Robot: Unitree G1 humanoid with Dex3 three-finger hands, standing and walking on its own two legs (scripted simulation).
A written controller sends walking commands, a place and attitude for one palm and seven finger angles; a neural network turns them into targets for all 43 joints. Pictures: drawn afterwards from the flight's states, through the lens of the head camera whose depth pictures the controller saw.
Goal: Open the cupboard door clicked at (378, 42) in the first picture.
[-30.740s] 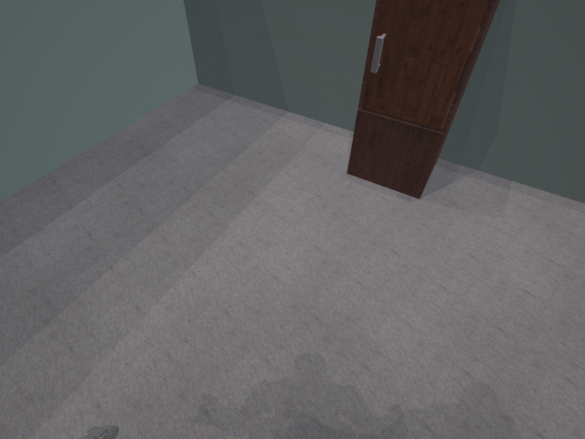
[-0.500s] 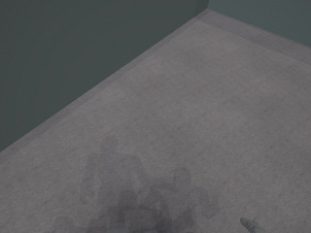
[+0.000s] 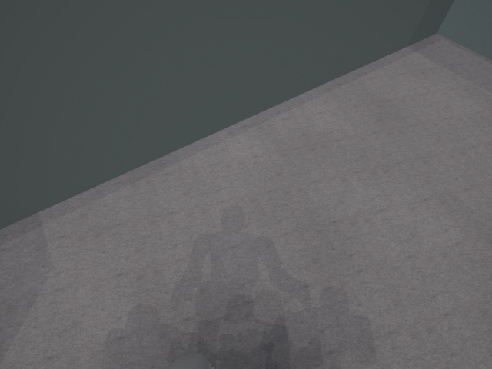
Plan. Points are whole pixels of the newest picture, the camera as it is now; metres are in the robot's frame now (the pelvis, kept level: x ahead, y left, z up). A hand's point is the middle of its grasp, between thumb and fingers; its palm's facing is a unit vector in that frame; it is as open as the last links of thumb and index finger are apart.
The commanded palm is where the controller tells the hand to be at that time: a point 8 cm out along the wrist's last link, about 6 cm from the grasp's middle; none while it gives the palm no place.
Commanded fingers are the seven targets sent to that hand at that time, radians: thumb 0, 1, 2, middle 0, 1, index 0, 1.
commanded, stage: turn to face it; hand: left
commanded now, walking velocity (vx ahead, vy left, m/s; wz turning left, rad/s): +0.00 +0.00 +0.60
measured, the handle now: out of the picture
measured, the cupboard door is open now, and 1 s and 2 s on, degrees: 47 47 47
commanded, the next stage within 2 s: none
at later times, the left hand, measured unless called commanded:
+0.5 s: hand out of the picture +0.06 +0.20 -0.15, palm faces +0.28 -0.91 -0.31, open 7.4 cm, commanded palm none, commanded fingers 0.00 0.90 0.90 -0.20 -0.30 -0.20 -0.30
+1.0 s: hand out of the picture -0.03 +0.21 -0.17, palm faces +0.58 -0.78 -0.24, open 7.4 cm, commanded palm none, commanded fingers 0.00 0.90 0.90 -0.20 -0.30 -0.20 -0.30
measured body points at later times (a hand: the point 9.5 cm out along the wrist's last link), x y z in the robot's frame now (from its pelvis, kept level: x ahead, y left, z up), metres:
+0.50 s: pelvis +0.01 -0.03 -0.01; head +0.07 -0.04 +0.44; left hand +0.05 +0.25 -0.13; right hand +0.16 -0.27 -0.16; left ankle -0.03 +0.10 -0.69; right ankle +0.05 -0.15 -0.74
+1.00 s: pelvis +0.02 -0.02 +0.00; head +0.05 +0.04 +0.44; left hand -0.07 +0.25 -0.15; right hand +0.24 -0.17 -0.13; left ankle -0.03 +0.08 -0.74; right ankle +0.09 -0.16 -0.67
